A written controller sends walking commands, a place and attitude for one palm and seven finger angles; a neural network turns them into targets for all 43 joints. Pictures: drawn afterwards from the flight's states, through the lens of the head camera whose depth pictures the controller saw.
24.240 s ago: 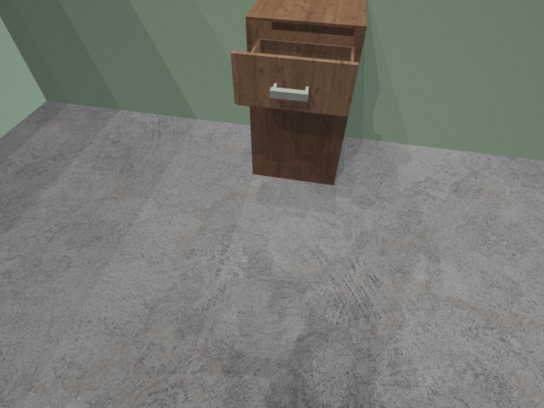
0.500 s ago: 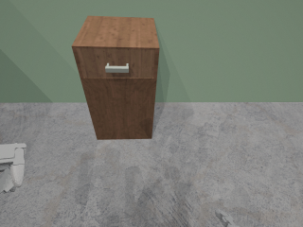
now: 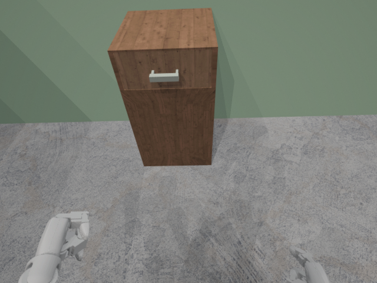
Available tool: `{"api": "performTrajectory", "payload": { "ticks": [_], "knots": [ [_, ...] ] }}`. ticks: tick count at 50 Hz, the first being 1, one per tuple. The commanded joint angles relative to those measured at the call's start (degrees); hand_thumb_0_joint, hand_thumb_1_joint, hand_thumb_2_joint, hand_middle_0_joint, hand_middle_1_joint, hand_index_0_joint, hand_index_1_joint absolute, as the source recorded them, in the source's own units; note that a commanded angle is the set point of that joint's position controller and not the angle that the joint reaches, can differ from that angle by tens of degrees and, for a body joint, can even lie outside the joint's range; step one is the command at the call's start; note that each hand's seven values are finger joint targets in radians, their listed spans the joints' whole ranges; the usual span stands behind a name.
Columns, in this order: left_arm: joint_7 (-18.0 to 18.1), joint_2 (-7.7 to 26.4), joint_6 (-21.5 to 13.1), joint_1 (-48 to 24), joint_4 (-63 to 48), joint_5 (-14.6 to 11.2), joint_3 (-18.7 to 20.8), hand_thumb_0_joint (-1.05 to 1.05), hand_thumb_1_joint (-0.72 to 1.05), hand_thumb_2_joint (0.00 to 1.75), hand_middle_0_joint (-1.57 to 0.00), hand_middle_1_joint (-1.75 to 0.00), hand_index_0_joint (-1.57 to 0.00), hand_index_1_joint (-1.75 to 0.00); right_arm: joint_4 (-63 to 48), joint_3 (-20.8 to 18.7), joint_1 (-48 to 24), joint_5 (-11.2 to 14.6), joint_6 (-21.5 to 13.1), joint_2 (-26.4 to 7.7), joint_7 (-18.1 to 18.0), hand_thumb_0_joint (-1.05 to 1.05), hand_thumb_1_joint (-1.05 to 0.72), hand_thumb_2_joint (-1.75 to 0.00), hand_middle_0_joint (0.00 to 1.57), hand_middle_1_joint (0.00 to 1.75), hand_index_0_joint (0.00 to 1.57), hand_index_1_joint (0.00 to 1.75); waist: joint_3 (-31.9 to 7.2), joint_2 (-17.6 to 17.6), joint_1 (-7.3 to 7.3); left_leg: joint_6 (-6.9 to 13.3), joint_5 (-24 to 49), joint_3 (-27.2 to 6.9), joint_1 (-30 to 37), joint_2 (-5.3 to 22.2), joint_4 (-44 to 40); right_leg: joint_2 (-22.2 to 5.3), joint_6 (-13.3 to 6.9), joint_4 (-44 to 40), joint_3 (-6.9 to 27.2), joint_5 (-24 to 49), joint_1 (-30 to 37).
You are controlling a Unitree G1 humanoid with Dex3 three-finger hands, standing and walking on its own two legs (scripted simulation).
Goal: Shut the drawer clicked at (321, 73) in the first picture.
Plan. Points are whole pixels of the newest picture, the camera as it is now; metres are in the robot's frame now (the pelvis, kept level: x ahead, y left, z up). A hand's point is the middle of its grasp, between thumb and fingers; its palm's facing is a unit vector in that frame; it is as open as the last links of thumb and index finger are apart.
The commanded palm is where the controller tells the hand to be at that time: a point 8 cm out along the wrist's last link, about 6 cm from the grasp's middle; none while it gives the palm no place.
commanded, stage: let the arm hang, fingers relaxed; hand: left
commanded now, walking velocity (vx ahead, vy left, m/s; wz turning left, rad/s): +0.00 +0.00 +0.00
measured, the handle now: (164, 74) +0.91 +0.16 -0.05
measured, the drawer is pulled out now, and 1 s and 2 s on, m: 0.00 0.00 0.00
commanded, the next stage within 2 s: look to check the result in 0.96 s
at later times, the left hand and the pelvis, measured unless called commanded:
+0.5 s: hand out of the picture -0.08 +0.22 -0.15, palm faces +0.02 -0.97 -0.24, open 6.0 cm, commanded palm none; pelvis -0.01 +0.03 +0.02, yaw +0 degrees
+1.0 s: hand out of the picture +0.00 +0.17 -0.16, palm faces +0.00 -0.98 -0.19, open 7.4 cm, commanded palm none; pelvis -0.01 +0.00 +0.02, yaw -1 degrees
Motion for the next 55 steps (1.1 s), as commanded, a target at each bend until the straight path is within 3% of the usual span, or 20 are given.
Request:
{"api": "performTrajectory", "payload": {
  "ticks": [1,2,4,5,6,7,8,11,12,13,15,19,23,26,32,36,38,43,55],
  "knots": [
    [-0.4,3.9,0.7,2.3,11.2,-0.4,-1.5,0.0,0.9,0.9,-1.08,-1.25,-1.08,-1.25,-3.4,-2.1,1.6,-1.0,0.6,-6.6,-0.3,0.0,-0.9,-0.9,0.2,0.3,0.2,0.3,-7.2,-17.1,0.49,1.5,21.6,-5.2,4.6,3.2,-0.5,-8.3,-2.8,-4.5,5.5,35.2,6.9],
    [-0.2,4.0,1.0,1.4,14.5,-0.6,-1.8,0.0,0.9,0.9,-1.04,-1.21,-1.04,-1.21,-2.5,-2.0,1.3,-1.2,1.1,-6.5,-0.5,0.0,-0.9,-0.9,0.2,0.3,0.2,0.3,-6.2,-15.0,0.46,1.4,22.4,-5.1,5.8,3.1,-1.3,-8.2,-2.7,-4.9,5.4,34.3,6.3],
    [0.4,3.2,1.4,0.1,20.1,-1.1,-2.8,0.0,0.9,0.9,-0.96,-1.12,-0.96,-1.12,-0.1,-1.4,1.8,-1.4,1.9,-5.5,-0.5,0.0,-0.9,-0.9,0.2,0.3,0.2,0.3,-4.9,-5.2,0.09,1.8,25.5,-6.6,8.8,4.3,-4.6,-6.6,-1.9,-5.6,4.5,25.0,4.8],
    [0.5,2.4,1.7,-0.1,22.9,-1.3,-3.3,0.0,0.9,0.9,-0.92,-1.08,-0.92,-1.08,1.1,-1.0,1.8,-1.4,2.2,-5.0,-0.6,0.0,-0.9,-0.9,0.2,0.3,0.2,0.3,-4.0,-0.1,0.2,2.1,24.7,-7.8,8.9,4.8,-6.7,-5.5,-1.3,-6.9,4.4,19.2,4.8],
    [0.6,1.8,1.8,0.2,25.8,-1.5,-3.8,0.0,0.9,0.9,-0.88,-1.04,-0.88,-1.04,2.4,-0.7,1.6,-1.3,2.5,-4.2,-0.7,0.0,-0.9,-0.9,0.2,0.3,0.2,0.3,-2.6,2.6,0.42,2.3,21.3,-8.7,8.3,5.1,-8.6,-4.7,-1.1,-8.5,4.4,13.7,4.7],
    [0.6,1.3,1.9,0.8,28.6,-1.5,-4.0,0.0,0.9,0.9,-0.84,-0.99,-0.84,-0.99,3.6,-0.5,1.6,-1.2,2.7,-3.6,-0.8,0.0,-0.9,-0.9,0.2,0.3,0.2,0.3,-1.3,4.7,0.51,2.2,17.2,-8.9,7.8,5.0,-10.2,-4.5,-1.2,-10.3,4.5,9.9,4.8],
    [0.5,1.6,1.9,1.1,30.9,-1.5,-4.2,0.0,0.9,0.9,-0.8,-0.95,-0.8,-0.95,4.4,-0.5,1.8,-1.0,2.9,-3.7,-0.8,0.0,-0.9,-0.9,0.2,0.3,0.2,0.3,-0.1,4.4,0.61,2.0,14.3,-9.4,7.5,4.9,-10.9,-4.3,-1.4,-11.8,4.6,8.0,4.7],
    [0.4,0.0,1.7,2.5,37.2,-1.7,-4.4,0.0,0.9,0.9,-0.68,-0.82,-0.68,-0.82,7.7,-0.6,3.6,-1.0,3.4,-1.9,-1.2,0.0,-0.9,-0.9,0.2,0.3,0.2,0.3,-0.4,7.4,0.31,1.7,4.9,-9.4,8.5,4.7,-13.7,-4.6,-2.3,-14.7,4.7,5.0,5.1],
    [0.4,-0.1,1.7,2.8,38.9,-1.8,-4.6,0.0,0.9,0.9,-0.64,-0.78,-0.64,-0.78,8.7,-0.7,3.9,-0.9,3.6,-1.8,-1.2,0.0,-0.9,-0.9,0.2,0.3,0.2,0.3,0.1,7.4,0.18,1.6,1.8,-9.6,8.7,4.8,-14.9,-4.3,-2.5,-15.2,4.5,3.5,4.5],
    [0.3,0.0,1.6,2.8,40.0,-1.6,-4.5,0.0,0.9,0.9,-0.6,-0.73,-0.6,-0.73,9.1,-1.0,5.0,-0.8,3.7,-2.2,-1.4,0.0,-0.9,-0.9,0.2,0.3,0.2,0.3,0.6,4.3,0.11,1.8,1.2,-10.3,8.9,5.2,-15.6,-3.9,-2.4,-15.7,4.1,3.4,4.4],
    [0.3,-0.8,1.6,3.5,43.0,-1.6,-4.9,0.0,0.9,0.9,-0.52,-0.65,-0.52,-0.65,11.0,-1.2,6.0,-0.7,3.7,-2.2,-1.5,0.0,-0.9,-0.9,0.2,0.3,0.2,0.3,0.9,2.3,-0.05,1.8,-2.3,-10.8,9.8,5.6,-17.6,-3.8,-2.4,-16.3,3.8,2.4,3.6],
    [0.4,-1.4,1.5,5.0,47.0,-1.6,-5.3,0.0,0.9,0.9,-0.36,-0.47,-0.36,-0.47,13.8,-1.5,7.6,-0.5,3.5,-2.3,-1.8,0.0,-0.9,-0.9,0.2,0.3,0.2,0.3,2.4,-1.1,0.04,2.2,-4.9,-11.8,10.6,6.3,-20.5,-3.6,-2.3,-16.6,3.8,2.1,2.6],
    [0.6,-1.7,1.2,6.2,49.9,-1.5,-5.5,0.0,0.9,0.9,-0.2,-0.3,-0.2,-0.3,16.1,-1.6,8.8,-0.4,3.2,-2.2,-2.0,0.0,-0.9,-0.9,0.2,0.3,0.2,0.3,3.0,-3.3,0.2,2.3,-2.6,-10.8,12.1,6.4,-20.9,-4.0,-2.3,-17.1,4.2,3.3,2.1],
    [0.8,-2.1,1.1,6.1,51.2,-1.5,-5.6,0.0,0.9,0.9,-0.2,-0.3,-0.2,-0.3,17.7,-1.5,9.3,-0.5,3.1,-1.6,-2.0,0.0,-0.9,-0.9,0.2,0.3,0.2,0.3,4.5,-4.8,-0.08,2.0,-2.8,-10.0,12.0,6.1,-21.2,-4.2,-2.2,-17.5,4.3,2.3,1.2],
    [1.0,-2.6,1.3,6.1,52.2,-1.4,-5.5,0.0,0.9,0.9,-0.2,-0.3,-0.2,-0.3,19.5,-1.4,9.6,-0.7,3.0,-0.7,-2.0,0.0,-0.9,-0.9,0.2,0.3,0.2,0.3,6.9,-2.3,0.14,1.8,-4.6,-9.9,10.5,6.0,-22.8,-4.0,-2.1,-17.0,4.6,1.9,0.5],
    [1.1,-3.0,1.2,5.8,52.4,-1.4,-5.4,0.0,0.9,0.9,-0.2,-0.3,-0.2,-0.3,20.0,-1.4,10.0,-0.7,3.0,0.3,-2.0,0.0,-0.9,-0.9,0.2,0.3,0.2,0.3,6.8,-1.9,0.22,1.7,-3.6,-9.3,10.3,5.6,-22.5,-4.1,-2.1,-17.3,4.6,2.3,0.9],
    [1.1,-3.2,1.1,5.8,52.3,-1.4,-5.4,0.0,0.9,0.9,-0.2,-0.3,-0.2,-0.3,20.2,-1.4,10.4,-0.7,3.1,0.7,-1.9,0.0,-0.9,-0.9,0.2,0.3,0.2,0.3,7.1,-3.4,0.28,1.6,-2.9,-8.8,10.0,5.3,-21.8,-4.0,-2.1,-17.8,4.8,1.9,0.8],
    [1.2,-3.7,0.8,4.9,51.9,-1.6,-5.3,0.0,0.9,0.9,-0.2,-0.3,-0.2,-0.3,20.7,-1.3,11.3,-0.7,2.8,1.8,-2.0,0.0,-0.9,-0.9,0.2,0.3,0.2,0.3,5.3,-2.9,-0.03,1.3,3.6,-7.1,12.3,4.8,-19.2,-4.6,-2.2,-18.0,5.1,4.5,1.3],
    [1.6,-5.6,0.4,4.1,52.4,-1.9,-5.3,0.0,0.9,0.9,-0.2,-0.3,-0.2,-0.3,22.2,-0.7,12.7,-0.7,2.7,4.1,-2.3,0.0,-0.9,-0.9,0.2,0.3,0.2,0.3,5.7,-4.1,-0.52,0.7,10.8,-5.0,12.8,5.1,-15.5,-5.2,-2.4,-19.0,5.5,9.3,2.9]
  ]
}}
